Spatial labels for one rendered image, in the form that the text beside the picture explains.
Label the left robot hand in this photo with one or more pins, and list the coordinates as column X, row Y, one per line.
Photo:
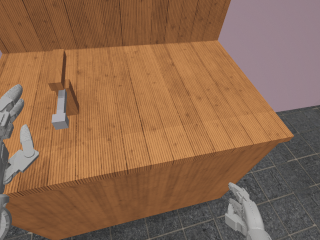
column 11, row 106

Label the tap lever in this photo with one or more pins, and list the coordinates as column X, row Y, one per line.
column 60, row 119

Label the left robot forearm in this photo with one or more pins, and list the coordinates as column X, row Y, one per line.
column 5, row 216

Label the right robot forearm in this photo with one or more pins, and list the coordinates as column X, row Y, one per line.
column 257, row 234

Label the right robot hand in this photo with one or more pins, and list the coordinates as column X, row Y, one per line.
column 247, row 215

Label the counter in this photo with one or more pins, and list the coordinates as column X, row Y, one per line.
column 160, row 116

